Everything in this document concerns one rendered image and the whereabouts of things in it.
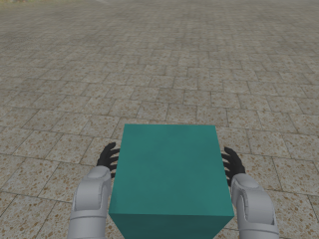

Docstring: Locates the left robot forearm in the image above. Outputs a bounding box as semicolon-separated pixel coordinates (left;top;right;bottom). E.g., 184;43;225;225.
67;165;112;239

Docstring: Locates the carton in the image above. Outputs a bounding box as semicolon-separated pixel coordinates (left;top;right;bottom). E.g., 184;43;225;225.
108;123;235;239

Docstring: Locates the right robot forearm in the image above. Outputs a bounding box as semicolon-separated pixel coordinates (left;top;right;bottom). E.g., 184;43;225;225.
230;173;280;239

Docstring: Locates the robot left hand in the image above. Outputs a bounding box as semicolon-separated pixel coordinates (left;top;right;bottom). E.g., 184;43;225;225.
96;142;120;178

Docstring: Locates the robot right hand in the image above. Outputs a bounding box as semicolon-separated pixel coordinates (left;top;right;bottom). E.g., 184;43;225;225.
221;147;245;187

